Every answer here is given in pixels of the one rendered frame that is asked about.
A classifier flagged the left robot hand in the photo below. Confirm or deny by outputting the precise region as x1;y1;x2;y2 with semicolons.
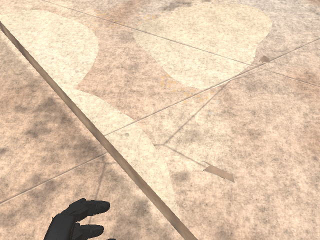
43;198;116;240

